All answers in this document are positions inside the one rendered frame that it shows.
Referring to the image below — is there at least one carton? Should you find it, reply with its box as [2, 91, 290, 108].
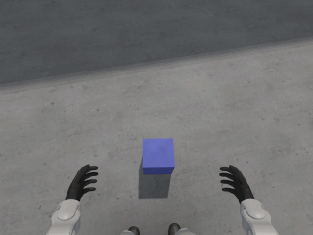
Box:
[142, 138, 175, 175]

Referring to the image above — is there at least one right robot foot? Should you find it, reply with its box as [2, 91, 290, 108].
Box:
[168, 223, 181, 235]

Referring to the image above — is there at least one left robot forearm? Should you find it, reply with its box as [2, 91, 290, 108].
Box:
[46, 199, 82, 235]

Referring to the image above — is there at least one robot right hand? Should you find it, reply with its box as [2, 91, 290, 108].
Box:
[219, 165, 255, 203]

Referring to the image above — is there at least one robot left hand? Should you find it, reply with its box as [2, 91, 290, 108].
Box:
[65, 165, 99, 202]

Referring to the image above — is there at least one right robot forearm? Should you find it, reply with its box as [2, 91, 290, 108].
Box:
[240, 198, 279, 235]

